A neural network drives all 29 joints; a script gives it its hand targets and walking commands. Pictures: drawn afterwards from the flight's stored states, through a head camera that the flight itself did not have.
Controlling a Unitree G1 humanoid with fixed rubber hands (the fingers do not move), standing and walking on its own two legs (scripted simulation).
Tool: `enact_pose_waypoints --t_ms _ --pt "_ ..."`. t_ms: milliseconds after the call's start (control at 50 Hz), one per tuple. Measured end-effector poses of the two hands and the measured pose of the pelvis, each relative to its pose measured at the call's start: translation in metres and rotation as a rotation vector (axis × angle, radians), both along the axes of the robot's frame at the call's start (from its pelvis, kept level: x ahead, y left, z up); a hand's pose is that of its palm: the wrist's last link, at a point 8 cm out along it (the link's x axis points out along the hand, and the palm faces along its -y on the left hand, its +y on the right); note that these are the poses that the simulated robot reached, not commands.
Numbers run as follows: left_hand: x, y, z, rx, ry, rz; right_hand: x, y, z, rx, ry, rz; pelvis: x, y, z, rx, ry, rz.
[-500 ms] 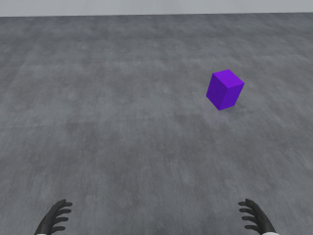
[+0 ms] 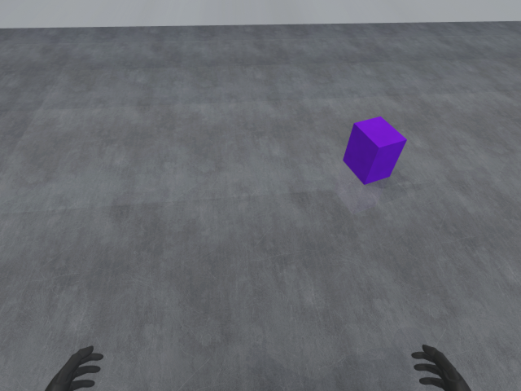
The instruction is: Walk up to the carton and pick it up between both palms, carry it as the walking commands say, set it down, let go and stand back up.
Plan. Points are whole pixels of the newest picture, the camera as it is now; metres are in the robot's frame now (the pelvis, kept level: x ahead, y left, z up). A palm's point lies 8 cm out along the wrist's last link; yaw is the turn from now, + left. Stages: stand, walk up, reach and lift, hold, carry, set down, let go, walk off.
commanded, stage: stand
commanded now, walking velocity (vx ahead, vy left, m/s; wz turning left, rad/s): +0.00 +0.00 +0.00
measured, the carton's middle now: (372, 150) +1.35 -0.63 -0.63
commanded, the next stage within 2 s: walk up in 1.08 s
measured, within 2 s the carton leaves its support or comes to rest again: neither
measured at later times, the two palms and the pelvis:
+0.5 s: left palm out of the picture +0.12 +0.31 -0.08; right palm out of the picture +0.11 -0.31 -0.08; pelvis +0.00 +0.00 +0.02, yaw +0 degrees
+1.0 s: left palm out of the picture +0.10 +0.31 -0.08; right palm out of the picture +0.10 -0.31 -0.08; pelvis +0.00 +0.00 +0.02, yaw +0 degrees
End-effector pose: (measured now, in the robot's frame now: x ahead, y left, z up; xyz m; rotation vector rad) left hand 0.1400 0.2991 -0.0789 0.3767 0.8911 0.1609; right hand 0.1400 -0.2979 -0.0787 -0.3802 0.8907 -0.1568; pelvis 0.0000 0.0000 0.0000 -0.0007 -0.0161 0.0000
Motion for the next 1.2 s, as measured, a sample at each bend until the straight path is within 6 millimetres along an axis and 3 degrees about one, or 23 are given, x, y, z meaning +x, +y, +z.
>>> enact_pose_waypoints --t_ms 780,1200 --pt "-0.036 0.01 0.002 0.004 0.177 0.068 -0.039 -0.013 0.001 -0.004 0.183 -0.081 -0.003 0.0 0.024 0.001 -0.025 -0.001" --pt "-0.039 0.012 0.001 0.008 0.205 0.083 -0.041 -0.015 0.001 -0.008 0.209 -0.094 0.0 -0.001 0.025 0.0 -0.021 0.0"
